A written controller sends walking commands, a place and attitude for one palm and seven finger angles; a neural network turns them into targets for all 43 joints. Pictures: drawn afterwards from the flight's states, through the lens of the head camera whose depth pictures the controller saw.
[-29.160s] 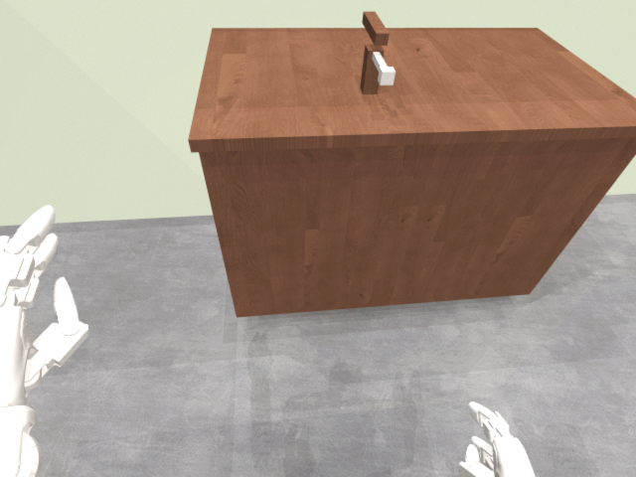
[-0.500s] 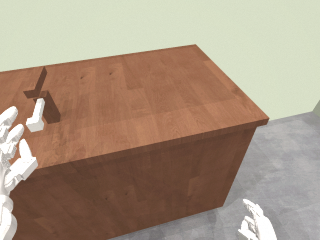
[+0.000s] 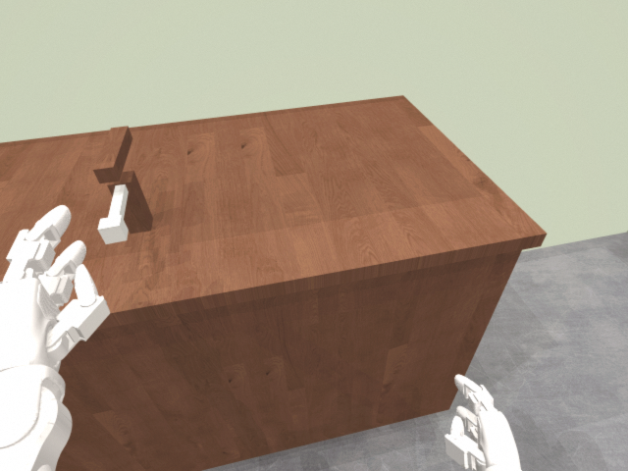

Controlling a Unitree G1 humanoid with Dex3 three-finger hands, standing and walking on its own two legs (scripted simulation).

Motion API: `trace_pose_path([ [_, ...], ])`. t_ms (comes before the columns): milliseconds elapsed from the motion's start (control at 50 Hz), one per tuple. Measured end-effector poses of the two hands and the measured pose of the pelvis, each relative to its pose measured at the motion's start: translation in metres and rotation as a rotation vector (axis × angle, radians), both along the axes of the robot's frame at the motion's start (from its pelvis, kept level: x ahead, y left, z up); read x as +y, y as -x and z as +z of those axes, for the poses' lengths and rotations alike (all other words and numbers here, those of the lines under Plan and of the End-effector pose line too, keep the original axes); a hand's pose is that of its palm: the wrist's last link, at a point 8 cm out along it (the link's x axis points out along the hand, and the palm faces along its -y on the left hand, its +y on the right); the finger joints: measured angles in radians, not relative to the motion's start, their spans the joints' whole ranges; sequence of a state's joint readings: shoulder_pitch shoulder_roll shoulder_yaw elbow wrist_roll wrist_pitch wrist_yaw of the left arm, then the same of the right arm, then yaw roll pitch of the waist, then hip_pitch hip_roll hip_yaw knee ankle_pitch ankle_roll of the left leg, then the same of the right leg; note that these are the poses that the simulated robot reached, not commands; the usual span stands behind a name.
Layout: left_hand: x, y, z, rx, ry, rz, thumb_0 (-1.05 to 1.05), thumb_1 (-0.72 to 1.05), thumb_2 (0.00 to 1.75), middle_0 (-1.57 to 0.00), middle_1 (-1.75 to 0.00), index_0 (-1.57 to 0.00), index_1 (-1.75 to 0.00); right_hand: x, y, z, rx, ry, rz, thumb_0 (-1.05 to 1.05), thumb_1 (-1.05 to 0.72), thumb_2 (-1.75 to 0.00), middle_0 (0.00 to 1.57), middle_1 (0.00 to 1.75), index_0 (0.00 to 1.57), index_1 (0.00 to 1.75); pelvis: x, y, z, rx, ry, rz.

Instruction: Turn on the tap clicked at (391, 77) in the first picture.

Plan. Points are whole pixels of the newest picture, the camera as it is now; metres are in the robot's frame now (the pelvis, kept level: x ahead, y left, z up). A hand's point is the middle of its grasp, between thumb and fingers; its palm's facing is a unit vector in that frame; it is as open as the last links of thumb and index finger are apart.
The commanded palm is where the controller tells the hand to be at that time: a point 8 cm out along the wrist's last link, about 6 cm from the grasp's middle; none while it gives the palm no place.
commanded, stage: turn the palm inward beside the body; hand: left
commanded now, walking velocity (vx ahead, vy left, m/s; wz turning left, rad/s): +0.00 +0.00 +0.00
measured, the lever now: (113, 229) +0.35 +0.35 +0.14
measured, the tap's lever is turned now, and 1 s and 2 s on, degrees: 3 3 3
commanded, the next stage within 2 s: reach beside the lever's end, fingers flat in 0.84 s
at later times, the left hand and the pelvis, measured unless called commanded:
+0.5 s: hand (81, 317) +0.17 +0.25 +0.20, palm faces +0.52 -0.85 -0.07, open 7.4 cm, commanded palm +0.11 +0.28 +0.21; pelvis -0.01 +0.01 +0.01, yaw +1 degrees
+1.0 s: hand (110, 299) +0.20 +0.23 +0.20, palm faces +0.50 -0.86 -0.07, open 7.4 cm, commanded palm +0.14 +0.27 +0.20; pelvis +0.01 +0.00 +0.01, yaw +0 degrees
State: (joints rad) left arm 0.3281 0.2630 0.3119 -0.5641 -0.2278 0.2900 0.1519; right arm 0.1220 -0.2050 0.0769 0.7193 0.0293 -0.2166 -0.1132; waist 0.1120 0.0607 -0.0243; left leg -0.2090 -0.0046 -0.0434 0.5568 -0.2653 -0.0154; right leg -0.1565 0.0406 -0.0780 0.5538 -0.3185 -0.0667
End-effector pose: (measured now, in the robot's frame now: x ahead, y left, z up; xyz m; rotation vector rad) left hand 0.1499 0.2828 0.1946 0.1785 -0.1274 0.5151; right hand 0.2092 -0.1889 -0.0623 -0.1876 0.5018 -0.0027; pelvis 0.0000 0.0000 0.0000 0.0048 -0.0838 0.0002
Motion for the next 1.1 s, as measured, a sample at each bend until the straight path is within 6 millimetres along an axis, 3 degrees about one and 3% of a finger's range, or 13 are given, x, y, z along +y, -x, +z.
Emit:
trace_pose_path([
  [300,0.001,0.025,0.007,-0.018,0.047,0.013,0.01,0.89,0.9,-0.21,-0.3,-0.2,-0.3,0.016,0.007,0.013,-0.029,0.017,0.024,0.02,-0.9,-0.9,0.2,0.3,0.2,0.3,0.009,0.017,0.004,-0.048,0.01,0.005],
  [600,0.0,0.016,0.007,0.012,0.074,0.02,0.02,0.89,0.9,-0.2,-0.3,-0.2,-0.3,0.025,-0.008,0.017,-0.024,0.012,0.052,0.02,-0.9,-0.9,0.21,0.3,0.2,0.3,0.01,0.008,0.007,-0.049,0.009,0.007],
  [880,-0.007,0.0,0.004,0.03,0.089,0.016,0.02,0.89,0.9,-0.2,-0.3,-0.2,-0.3,0.009,-0.022,0.016,-0.01,0.013,0.042,0.02,-0.9,-0.9,0.21,0.3,0.2,0.3,0.002,-0.006,0.007,-0.031,0.001,0.005],
  [1100,-0.006,-0.005,0.001,0.05,0.089,0.036,0.01,0.89,0.9,-0.21,-0.3,-0.2,-0.3,-0.007,-0.02,0.011,0.006,0.009,0.01,0.02,-0.9,-0.9,0.2,0.3,0.2,0.3,-0.007,-0.008,0.006,-0.029,0.0,0.004],
])
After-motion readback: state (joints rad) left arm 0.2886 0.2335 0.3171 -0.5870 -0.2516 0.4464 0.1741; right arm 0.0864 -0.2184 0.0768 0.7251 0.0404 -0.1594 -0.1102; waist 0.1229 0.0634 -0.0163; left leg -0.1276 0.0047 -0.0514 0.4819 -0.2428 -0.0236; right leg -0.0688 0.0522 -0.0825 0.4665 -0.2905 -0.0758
